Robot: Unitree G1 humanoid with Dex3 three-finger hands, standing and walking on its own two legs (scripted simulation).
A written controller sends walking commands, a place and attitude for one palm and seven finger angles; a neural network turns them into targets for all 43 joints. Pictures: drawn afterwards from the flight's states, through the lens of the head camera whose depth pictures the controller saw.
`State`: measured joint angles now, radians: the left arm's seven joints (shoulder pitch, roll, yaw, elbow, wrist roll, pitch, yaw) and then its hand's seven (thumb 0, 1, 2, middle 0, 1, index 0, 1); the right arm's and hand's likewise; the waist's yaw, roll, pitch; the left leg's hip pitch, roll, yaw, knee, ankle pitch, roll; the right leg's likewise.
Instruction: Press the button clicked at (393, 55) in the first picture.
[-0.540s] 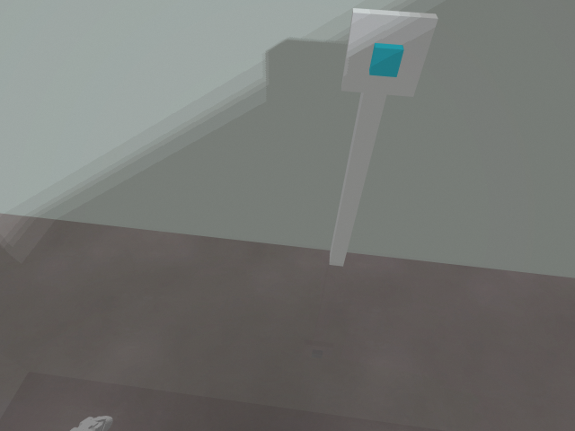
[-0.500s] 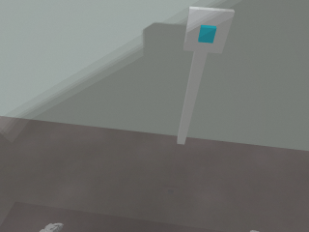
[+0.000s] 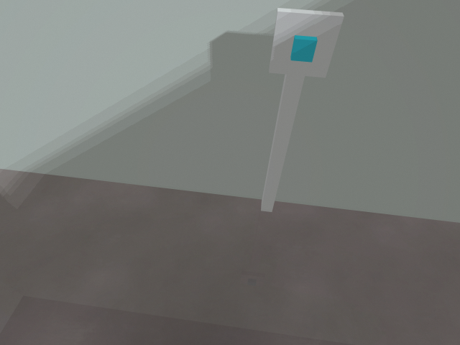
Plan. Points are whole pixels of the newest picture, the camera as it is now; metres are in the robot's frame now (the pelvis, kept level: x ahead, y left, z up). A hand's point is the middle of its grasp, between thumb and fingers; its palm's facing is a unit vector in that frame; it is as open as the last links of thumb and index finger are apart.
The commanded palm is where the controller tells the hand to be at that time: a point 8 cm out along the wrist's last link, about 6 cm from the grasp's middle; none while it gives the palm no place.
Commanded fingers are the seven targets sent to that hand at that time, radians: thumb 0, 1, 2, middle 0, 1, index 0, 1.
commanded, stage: stand and wait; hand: left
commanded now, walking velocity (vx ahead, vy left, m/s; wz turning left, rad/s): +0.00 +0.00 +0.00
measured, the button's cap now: (303, 48) +0.88 -0.16 +0.13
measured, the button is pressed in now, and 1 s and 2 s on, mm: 0 0 0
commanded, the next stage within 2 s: look at it before walking up in 0.28 s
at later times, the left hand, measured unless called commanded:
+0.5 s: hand out of the picture +0.07 +0.24 -0.15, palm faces -0.03 -0.94 -0.33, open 7.4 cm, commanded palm none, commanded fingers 0.00 0.90 0.90 -0.20 -0.30 -0.20 -0.30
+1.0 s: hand out of the picture +0.06 +0.24 -0.15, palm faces -0.02 -0.94 -0.34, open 7.4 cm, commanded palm none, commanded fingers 0.00 0.90 0.90 -0.20 -0.30 -0.20 -0.30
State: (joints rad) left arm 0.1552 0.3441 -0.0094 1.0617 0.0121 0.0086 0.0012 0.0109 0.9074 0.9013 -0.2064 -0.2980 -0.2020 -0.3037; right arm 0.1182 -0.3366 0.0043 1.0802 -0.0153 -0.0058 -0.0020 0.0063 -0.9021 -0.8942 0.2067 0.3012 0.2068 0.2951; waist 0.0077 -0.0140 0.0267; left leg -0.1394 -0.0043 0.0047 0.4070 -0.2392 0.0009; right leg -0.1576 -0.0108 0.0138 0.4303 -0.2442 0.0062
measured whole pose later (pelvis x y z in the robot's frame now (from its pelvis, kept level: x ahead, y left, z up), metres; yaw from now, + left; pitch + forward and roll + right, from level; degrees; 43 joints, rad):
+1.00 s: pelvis -0.01 -0.01 +0.00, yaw +0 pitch -2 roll +0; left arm 0.14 0.34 -0.01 1.09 0.01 0.00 0.00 0.01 0.91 0.90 -0.21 -0.30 -0.20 -0.30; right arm 0.12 -0.34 0.01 1.12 -0.01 -0.01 0.00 0.01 -0.90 -0.89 0.21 0.30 0.21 0.30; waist 0.01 -0.01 0.03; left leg -0.12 0.01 0.00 0.35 -0.20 -0.02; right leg -0.15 0.00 0.01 0.38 -0.21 -0.01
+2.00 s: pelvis -0.03 +0.02 -0.01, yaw -29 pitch +1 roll -1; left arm 0.22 0.29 0.10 0.91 0.03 0.08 -0.01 0.01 0.91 0.90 -0.20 -0.30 -0.20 -0.30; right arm 0.16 -0.20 -0.02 0.88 -0.02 0.00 -0.03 0.00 -0.90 -0.89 0.20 0.30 0.20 0.29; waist 0.03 -0.06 0.03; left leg -0.24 0.02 0.03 0.52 -0.30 0.01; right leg -0.51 0.11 0.13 0.91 -0.40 0.03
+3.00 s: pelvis +0.07 -0.08 +0.00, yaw -66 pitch +0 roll -2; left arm 0.21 0.23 0.10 0.94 0.04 0.06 -0.05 0.01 0.91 0.90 -0.20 -0.30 -0.19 -0.30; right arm 0.41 -0.13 -0.02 1.02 -0.03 -0.06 -0.02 0.00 -0.90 -0.89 0.20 0.30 0.21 0.29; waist -0.01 -0.04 0.03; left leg -0.06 0.12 0.31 0.37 -0.30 -0.01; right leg -0.62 -0.09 -0.06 1.08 -0.20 0.04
